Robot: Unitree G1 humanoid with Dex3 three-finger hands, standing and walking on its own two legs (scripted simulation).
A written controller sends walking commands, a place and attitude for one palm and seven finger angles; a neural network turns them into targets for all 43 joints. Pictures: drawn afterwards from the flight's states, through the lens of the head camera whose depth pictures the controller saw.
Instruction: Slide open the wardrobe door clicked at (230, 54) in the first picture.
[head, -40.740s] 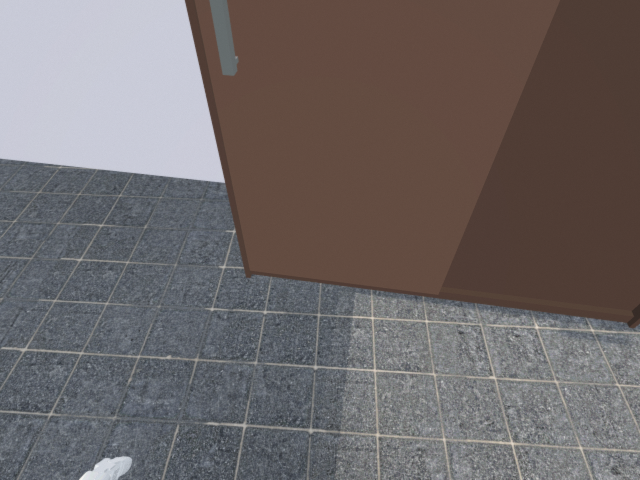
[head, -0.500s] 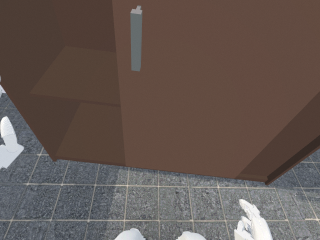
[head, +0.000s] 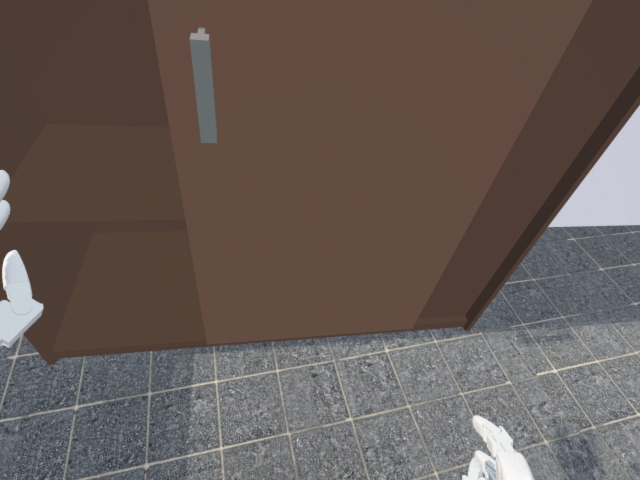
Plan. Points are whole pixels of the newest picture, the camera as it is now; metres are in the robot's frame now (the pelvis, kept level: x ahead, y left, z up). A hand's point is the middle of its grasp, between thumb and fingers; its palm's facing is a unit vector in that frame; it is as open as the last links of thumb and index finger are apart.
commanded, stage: stop stepping back and stand still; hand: left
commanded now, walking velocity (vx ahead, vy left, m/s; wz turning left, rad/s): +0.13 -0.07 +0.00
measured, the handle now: (205, 86) +0.65 +0.22 +0.18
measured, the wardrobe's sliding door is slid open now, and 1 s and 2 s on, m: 0.46 0.46 0.46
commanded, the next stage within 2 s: let the arm hang, fingers relaxed in 1.16 s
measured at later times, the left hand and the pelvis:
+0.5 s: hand out of the picture +0.15 +0.30 +0.17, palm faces +0.47 -0.79 -0.39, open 7.4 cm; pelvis -0.06 +0.03 +0.00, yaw +2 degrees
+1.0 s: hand out of the picture +0.19 +0.33 +0.18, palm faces +0.49 -0.75 -0.45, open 7.4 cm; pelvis -0.01 +0.05 +0.00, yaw +5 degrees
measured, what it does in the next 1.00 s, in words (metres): steps on the spot: right foot, then left foot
